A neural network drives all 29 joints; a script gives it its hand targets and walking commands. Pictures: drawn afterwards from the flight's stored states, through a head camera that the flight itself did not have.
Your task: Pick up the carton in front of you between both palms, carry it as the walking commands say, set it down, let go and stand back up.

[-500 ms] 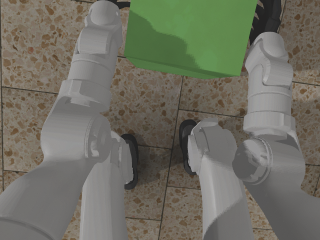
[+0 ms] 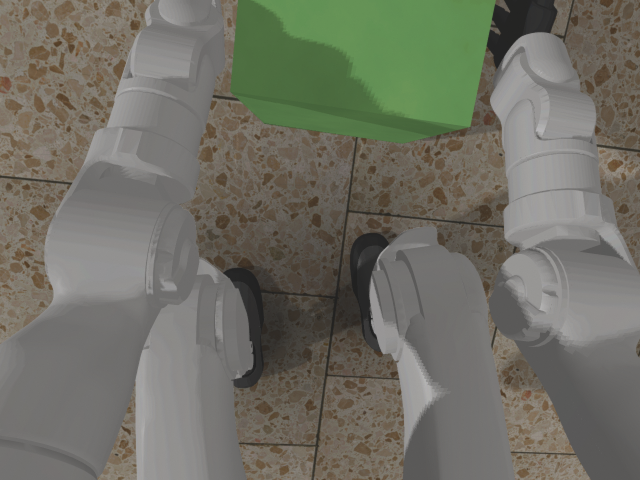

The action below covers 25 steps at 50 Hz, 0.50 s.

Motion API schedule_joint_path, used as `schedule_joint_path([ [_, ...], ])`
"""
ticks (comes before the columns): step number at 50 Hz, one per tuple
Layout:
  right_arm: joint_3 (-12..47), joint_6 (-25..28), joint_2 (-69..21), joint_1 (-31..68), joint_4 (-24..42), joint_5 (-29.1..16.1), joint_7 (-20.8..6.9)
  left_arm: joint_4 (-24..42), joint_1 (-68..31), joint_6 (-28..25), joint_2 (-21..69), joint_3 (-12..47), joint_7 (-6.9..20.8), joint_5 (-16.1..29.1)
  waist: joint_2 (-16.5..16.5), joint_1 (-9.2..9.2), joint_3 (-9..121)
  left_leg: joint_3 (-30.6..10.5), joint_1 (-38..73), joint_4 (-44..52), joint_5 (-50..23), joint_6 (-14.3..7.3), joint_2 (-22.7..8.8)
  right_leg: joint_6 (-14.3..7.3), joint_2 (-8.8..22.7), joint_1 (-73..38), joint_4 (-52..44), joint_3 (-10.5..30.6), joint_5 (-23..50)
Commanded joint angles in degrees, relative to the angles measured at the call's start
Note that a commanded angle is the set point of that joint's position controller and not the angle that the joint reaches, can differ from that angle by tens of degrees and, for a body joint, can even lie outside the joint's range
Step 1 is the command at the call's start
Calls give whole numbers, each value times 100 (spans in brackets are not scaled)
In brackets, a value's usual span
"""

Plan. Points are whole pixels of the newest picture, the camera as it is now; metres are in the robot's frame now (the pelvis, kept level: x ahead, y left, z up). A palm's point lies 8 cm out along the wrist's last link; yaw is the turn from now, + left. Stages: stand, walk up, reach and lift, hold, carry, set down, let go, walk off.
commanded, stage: set down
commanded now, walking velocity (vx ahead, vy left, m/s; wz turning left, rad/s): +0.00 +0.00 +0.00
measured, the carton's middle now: (353, 34) +0.53 -0.09 -0.24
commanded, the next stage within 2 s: none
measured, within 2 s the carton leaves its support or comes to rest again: rests again in 0.32 s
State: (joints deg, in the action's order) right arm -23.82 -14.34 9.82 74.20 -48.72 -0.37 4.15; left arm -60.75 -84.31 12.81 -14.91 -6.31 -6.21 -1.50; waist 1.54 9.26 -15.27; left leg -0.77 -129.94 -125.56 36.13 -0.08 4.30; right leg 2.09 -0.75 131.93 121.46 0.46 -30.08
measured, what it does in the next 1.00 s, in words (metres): stands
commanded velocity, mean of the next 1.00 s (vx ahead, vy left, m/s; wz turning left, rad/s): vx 0.00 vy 0.00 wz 0.00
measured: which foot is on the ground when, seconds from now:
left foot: down 0.00-1.00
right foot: down 0.00-1.00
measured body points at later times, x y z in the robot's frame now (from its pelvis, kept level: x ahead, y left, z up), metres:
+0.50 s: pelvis -0.01 +0.01 -0.01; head +0.36 +0.00 +0.24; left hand +0.57 +0.05 -0.18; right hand +0.50 -0.25 -0.18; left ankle +0.09 +0.11 -0.34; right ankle +0.12 -0.13 -0.34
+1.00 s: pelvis -0.01 +0.00 -0.01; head +0.37 +0.00 +0.22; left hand +0.58 +0.11 -0.20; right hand +0.49 -0.26 -0.20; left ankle +0.09 +0.11 -0.34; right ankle +0.12 -0.13 -0.34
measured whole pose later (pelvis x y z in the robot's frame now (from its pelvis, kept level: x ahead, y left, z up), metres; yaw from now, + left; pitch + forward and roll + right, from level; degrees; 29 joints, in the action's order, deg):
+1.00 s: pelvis -0.01 +0.00 -0.01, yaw +0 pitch +34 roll -4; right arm -22.6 -1.9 16.6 80.2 -65.6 -7.4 4.7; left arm -66.6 -90.2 7.1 -26.5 6.7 -4.2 9.9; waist -0.2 8.4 -26.6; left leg -2.0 -127.1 -129.2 36.0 0.3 5.2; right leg 2.2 -0.1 127.9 124.1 -0.9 -30.2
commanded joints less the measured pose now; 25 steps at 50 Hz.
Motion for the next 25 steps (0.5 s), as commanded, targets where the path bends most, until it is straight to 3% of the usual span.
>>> schedule_joint_path([
  [1, 2044, 279, -4793, 3680, 761, -610, -1486, 878, -3052, -364, 4985, 1442, 1289, 525, 693, 235, 6471, 233, 2776, 926, -1795, -98, 488, 36, -474, -3699, -639, -495, 2388],
  [15, 1231, 273, -4221, 3577, -5, -261, -1631, 152, -2730, -251, 4324, 897, 1359, 69, 822, 130, 4990, 90, 2538, 999, -1164, -165, 389, -55, -390, -2653, -573, -491, 1374],
  [25, 892, 265, -3793, 3302, -302, -33, -1720, -180, -2211, -142, 3910, 581, 1417, -314, 626, -35, 4188, -37, 2399, 988, -1172, -214, 323, -55, -376, -2219, -522, -436, 1146],
])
